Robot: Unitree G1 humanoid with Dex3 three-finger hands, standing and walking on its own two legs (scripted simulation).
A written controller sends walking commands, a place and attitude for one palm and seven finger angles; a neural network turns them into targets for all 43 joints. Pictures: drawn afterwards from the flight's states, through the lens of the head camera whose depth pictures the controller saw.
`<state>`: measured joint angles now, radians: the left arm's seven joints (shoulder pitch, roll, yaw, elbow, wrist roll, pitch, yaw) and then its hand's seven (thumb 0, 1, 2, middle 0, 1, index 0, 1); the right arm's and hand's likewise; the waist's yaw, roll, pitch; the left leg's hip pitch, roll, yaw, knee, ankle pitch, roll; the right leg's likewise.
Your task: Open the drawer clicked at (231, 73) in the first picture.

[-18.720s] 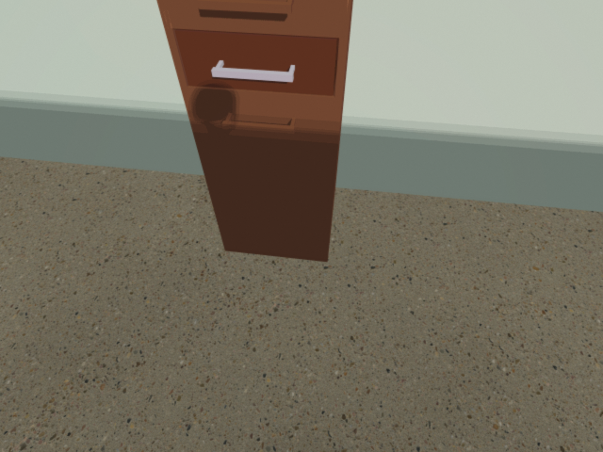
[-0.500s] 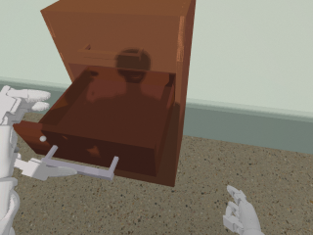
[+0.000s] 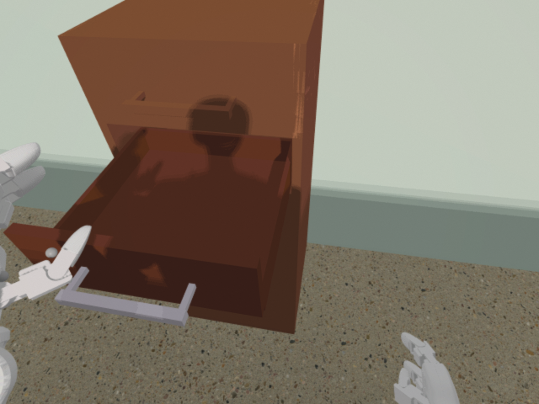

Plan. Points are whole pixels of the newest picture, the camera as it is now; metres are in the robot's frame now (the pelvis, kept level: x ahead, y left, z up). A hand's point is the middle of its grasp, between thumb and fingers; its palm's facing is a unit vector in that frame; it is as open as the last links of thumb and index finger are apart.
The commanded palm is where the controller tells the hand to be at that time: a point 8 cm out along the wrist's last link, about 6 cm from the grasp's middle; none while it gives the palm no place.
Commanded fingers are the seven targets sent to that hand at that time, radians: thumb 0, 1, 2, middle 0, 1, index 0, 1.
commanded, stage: draw the hand back to the body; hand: left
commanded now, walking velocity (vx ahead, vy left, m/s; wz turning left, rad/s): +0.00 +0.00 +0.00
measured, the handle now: (127, 294) +0.24 +0.25 +0.05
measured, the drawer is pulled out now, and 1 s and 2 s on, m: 0.30 0.30 0.30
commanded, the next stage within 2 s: step back with the hand held close in 0.32 s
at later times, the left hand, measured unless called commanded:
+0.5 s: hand (36, 270) +0.16 +0.24 +0.23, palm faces +0.50 -0.77 -0.39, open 7.5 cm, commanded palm +0.11 +0.27 +0.23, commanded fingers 0.00 0.90 0.90 -0.20 -0.30 -0.20 -0.30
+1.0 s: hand out of the picture +0.12 +0.25 +0.22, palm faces +0.51 -0.72 -0.48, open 7.4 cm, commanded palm +0.05 +0.30 +0.23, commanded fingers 0.00 0.90 0.90 -0.20 -0.30 -0.20 -0.30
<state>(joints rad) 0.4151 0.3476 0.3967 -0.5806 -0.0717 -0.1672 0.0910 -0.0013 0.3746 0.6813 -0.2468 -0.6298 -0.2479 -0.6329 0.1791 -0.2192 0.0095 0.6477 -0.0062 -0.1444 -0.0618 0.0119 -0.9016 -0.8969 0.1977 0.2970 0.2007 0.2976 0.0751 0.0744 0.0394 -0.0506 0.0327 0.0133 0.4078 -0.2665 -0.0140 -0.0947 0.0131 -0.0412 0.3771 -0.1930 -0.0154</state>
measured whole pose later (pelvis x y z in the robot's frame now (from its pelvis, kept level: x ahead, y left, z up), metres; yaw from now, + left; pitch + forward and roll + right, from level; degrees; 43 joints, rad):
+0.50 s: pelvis -0.02 -0.01 +0.00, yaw +1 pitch -4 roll -1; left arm 0.42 0.35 0.43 -0.56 -0.07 -0.19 0.10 0.01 0.87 0.90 -0.21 -0.31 -0.21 -0.31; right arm 0.18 -0.21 0.02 0.63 0.00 -0.12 -0.06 0.01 -0.90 -0.90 0.20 0.30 0.20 0.30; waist 0.06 0.08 0.02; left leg -0.11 0.05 0.00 0.43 -0.24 -0.02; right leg -0.12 0.03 -0.06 0.35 -0.15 -0.03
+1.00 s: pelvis -0.07 +0.02 -0.02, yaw +0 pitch +0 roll +1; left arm 0.49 0.43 0.54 -0.71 -0.01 -0.27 0.17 0.01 0.88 0.90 -0.21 -0.30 -0.21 -0.31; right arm 0.22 -0.18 -0.01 0.56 -0.03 -0.11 -0.07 0.01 -0.90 -0.90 0.20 0.30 0.20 0.30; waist 0.00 -0.02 0.05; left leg -0.39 -0.01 0.03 0.66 -0.26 0.02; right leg -0.44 -0.03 -0.01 0.64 -0.20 0.01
